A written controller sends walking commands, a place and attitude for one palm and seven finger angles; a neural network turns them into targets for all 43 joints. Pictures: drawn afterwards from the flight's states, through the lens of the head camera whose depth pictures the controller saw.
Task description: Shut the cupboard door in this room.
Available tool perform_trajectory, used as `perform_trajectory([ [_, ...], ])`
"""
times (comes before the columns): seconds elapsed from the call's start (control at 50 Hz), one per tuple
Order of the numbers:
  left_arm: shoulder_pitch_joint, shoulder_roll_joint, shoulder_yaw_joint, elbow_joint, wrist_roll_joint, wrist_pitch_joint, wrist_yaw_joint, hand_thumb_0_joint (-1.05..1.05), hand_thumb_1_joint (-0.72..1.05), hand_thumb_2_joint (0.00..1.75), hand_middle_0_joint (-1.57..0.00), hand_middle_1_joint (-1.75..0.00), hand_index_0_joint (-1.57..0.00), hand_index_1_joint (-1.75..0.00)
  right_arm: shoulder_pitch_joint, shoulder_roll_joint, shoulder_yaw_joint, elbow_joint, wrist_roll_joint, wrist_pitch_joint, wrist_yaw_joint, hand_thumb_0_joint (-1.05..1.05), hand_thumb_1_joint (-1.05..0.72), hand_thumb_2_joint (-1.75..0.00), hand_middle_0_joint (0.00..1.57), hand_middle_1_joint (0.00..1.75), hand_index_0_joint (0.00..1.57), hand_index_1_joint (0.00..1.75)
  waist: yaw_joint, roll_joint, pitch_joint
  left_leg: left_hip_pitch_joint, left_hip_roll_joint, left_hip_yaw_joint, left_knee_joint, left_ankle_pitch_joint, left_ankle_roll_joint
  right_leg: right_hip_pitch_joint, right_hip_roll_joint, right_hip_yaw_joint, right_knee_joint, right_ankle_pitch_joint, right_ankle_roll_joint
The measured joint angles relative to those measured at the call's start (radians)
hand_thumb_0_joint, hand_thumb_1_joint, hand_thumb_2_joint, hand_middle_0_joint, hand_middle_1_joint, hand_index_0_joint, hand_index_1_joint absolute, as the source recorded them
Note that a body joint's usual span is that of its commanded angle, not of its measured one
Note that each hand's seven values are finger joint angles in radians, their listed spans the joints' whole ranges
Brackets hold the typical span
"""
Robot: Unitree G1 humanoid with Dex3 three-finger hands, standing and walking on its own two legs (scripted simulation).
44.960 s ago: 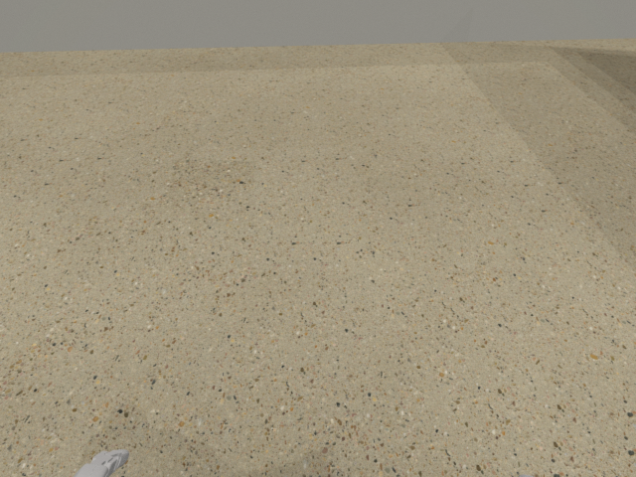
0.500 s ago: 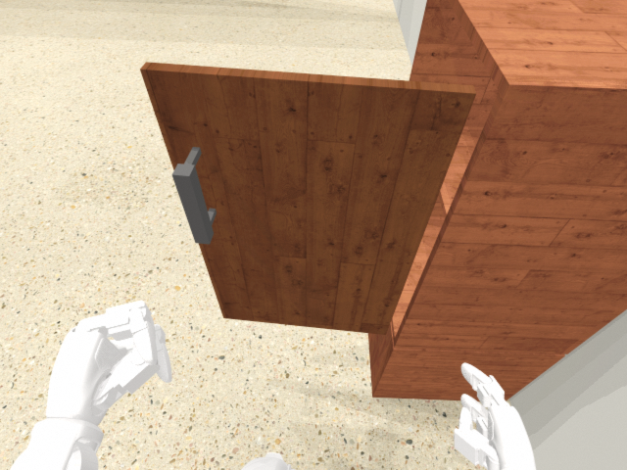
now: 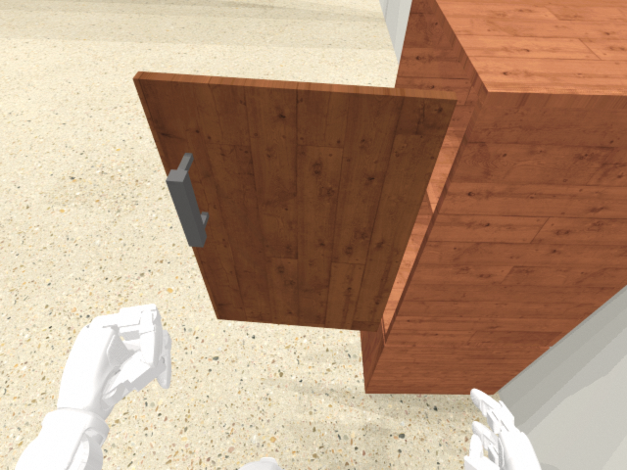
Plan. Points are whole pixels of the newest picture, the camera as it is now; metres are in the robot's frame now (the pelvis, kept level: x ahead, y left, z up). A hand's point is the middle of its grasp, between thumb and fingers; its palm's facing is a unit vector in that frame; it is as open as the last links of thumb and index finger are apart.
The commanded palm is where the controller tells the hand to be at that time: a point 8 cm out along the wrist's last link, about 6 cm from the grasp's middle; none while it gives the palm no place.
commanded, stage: raise the hand and make a fist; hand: left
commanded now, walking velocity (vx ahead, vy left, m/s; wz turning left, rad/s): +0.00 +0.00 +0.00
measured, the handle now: (192, 201) +0.45 +0.21 +0.08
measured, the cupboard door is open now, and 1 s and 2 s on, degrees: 86 86 83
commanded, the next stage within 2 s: bring the fist close to the handle in 0.10 s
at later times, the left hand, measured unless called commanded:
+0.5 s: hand (164, 322) +0.26 +0.19 +0.09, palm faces +0.01 -1.00 -0.05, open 3.1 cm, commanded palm +0.24 +0.24 +0.08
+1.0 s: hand (193, 271) +0.33 +0.18 +0.08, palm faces +0.01 -1.00 -0.03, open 3.1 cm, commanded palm +0.32 +0.23 +0.08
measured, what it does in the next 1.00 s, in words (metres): stands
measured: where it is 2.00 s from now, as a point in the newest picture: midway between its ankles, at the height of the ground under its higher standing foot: outside the picture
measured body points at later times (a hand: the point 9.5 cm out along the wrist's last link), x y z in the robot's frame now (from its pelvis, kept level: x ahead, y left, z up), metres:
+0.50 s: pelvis +0.00 -0.01 +0.00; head +0.03 -0.02 +0.45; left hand +0.25 +0.24 +0.09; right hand +0.18 -0.25 -0.08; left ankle +0.04 +0.08 -0.70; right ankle -0.01 -0.11 -0.70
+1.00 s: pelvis +0.01 -0.01 +0.00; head +0.05 -0.02 +0.45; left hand +0.33 +0.23 +0.08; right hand +0.16 -0.26 -0.09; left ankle +0.04 +0.08 -0.70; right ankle -0.01 -0.11 -0.70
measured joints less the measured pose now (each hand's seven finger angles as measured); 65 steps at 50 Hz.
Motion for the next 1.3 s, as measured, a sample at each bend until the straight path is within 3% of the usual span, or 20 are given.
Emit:
perform_trajectory([
  [0.06,-0.016,-0.002,0.030,-0.023,-0.006,-0.069,0.025,0.02,0.90,0.90,-1.30,-1.50,-1.30,-1.50,-0.008,-0.001,-0.002,0.012,-0.004,-0.008,0.008,0.02,-0.91,-0.90,0.21,0.30,0.20,0.30,0.004,0.000,-0.001,-0.010,0.000,-0.008,0.013,-0.005,-0.004,-0.006,0.001,-0.008,0.011,-0.007,-0.004],
  [0.1,-0.031,-0.007,0.039,-0.019,-0.010,-0.084,0.018,0.02,0.90,0.90,-1.30,-1.50,-1.30,-1.50,-0.015,-0.004,-0.002,0.019,-0.001,-0.006,0.015,0.02,-0.91,-0.90,0.21,0.30,0.20,0.30,0.006,0.008,-0.007,-0.017,0.000,-0.014,0.021,-0.007,-0.005,-0.010,0.001,-0.014,0.016,-0.010,-0.005],
  [0.2,-0.025,-0.018,0.002,0.032,-0.010,-0.001,-0.044,0.01,0.91,0.90,-1.30,-1.50,-1.30,-1.50,-0.025,-0.006,-0.001,0.010,0.010,0.007,0.013,0.02,-0.91,-0.90,0.21,0.30,0.20,0.30,0.005,0.026,-0.017,-0.012,0.000,-0.014,0.013,-0.006,-0.006,-0.006,0.001,-0.014,0.008,-0.009,-0.004],
  [0.26,-0.008,-0.014,-0.018,0.038,-0.004,0.029,-0.047,0.01,0.91,0.90,-1.30,-1.50,-1.30,-1.50,-0.027,0.000,0.001,0.000,0.007,0.008,0.003,0.02,-0.91,-0.90,0.21,0.30,0.20,0.30,0.004,0.021,-0.014,-0.003,0.001,-0.010,0.005,-0.004,-0.008,-0.001,0.002,-0.009,0.005,-0.009,-0.006],
  [0.36,-0.072,0.000,0.025,0.043,-0.006,-0.050,0.001,0.02,0.90,0.90,-1.30,-1.50,-1.30,-1.50,-0.038,0.006,0.004,0.016,-0.001,-0.002,-0.001,0.02,-0.91,-0.90,0.21,0.30,0.20,0.30,0.011,0.005,-0.003,-0.013,0.004,-0.017,0.019,-0.009,-0.016,-0.009,0.005,-0.017,0.021,-0.017,-0.016],
  [0.42,-0.143,0.007,0.062,0.083,-0.014,-0.076,-0.005,0.02,0.90,0.90,-1.30,-1.50,-1.30,-1.50,-0.045,0.002,0.005,0.033,0.003,0.002,0.004,0.02,-0.91,-0.90,0.21,0.30,0.20,0.30,0.011,0.008,-0.006,-0.026,0.005,-0.026,0.028,-0.011,-0.020,-0.018,0.008,-0.025,0.027,-0.020,-0.019],
  [0.52,-0.214,0.015,0.052,0.186,-0.023,0.003,-0.073,0.01,0.91,0.90,-1.30,-1.50,-1.30,-1.50,-0.039,-0.011,0.003,0.041,0.016,0.017,-0.001,0.02,-0.91,-0.90,0.21,0.30,0.20,0.30,0.005,0.025,-0.013,-0.021,0.006,-0.024,0.012,-0.006,-0.020,-0.014,0.009,-0.022,0.008,-0.012,-0.017],
  [0.58,-0.229,0.011,0.034,0.217,-0.021,0.036,-0.081,0.01,0.91,0.90,-1.30,-1.50,-1.30,-1.50,-0.031,-0.015,0.000,0.040,0.014,0.021,-0.009,0.02,-0.91,-0.90,0.21,0.30,0.20,0.30,-0.002,0.025,-0.012,-0.007,0.006,-0.015,-0.007,-0.001,-0.019,-0.006,0.008,-0.012,-0.004,-0.007,-0.015],
  [0.74,-0.344,0.013,0.086,0.284,-0.004,-0.044,-0.019,0.02,0.90,0.90,-1.30,-1.50,-1.30,-1.50,-0.030,-0.009,-0.009,0.066,0.009,0.028,0.000,0.02,-0.91,-0.90,0.21,0.30,0.20,0.30,-0.010,-0.002,-0.003,-0.006,0.008,-0.001,-0.018,0.000,-0.022,-0.016,0.009,0.002,-0.001,-0.008,-0.019],
  [0.9,-0.396,0.010,0.052,0.376,0.008,0.004,-0.041,0.01,0.91,0.90,-1.30,-1.50,-1.30,-1.50,-0.023,-0.020,-0.016,0.070,0.016,0.050,0.004,0.02,-0.91,-0.90,0.21,0.30,0.20,0.30,-0.015,0.014,-0.006,0.005,0.004,0.004,-0.039,0.004,-0.017,-0.007,0.005,0.008,-0.021,-0.003,-0.013],
  [1.06,-0.520,0.012,0.071,0.459,0.041,-0.055,0.008,0.02,0.90,0.90,-1.30,-1.50,-1.30,-1.50,-0.039,-0.008,-0.013,0.091,0.007,0.062,0.009,0.02,-0.91,-0.90,0.21,0.30,0.20,0.30,-0.020,-0.004,0.004,-0.008,0.004,0.006,-0.036,0.006,-0.019,-0.023,0.005,0.009,-0.013,-0.003,-0.016],
  [1.22,-0.620,0.032,0.077,0.589,0.042,-0.018,-0.017,0.01,0.90,0.90,-1.30,-1.50,-1.30,-1.50,-0.024,-0.011,-0.017,0.094,0.013,0.094,0.016,0.02,-0.91,-0.90,0.21,0.30,0.20,0.30,-0.032,0.005,-0.008,-0.007,0.007,0.010,-0.052,0.011,-0.018,-0.023,0.008,0.015,-0.031,0.005,-0.015],
  [1.3,-0.623,0.025,0.090,0.606,0.042,-0.035,-0.008,0.01,0.90,0.90,-1.30,-1.50,-1.30,-1.50,-0.009,-0.013,-0.020,0.093,0.011,0.106,0.020,0.02,-0.91,-0.90,0.21,0.30,0.20,0.30,-0.035,0.001,-0.012,0.001,0.009,0.018,-0.061,0.011,-0.018,-0.020,0.010,0.023,-0.037,0.007,-0.014],
])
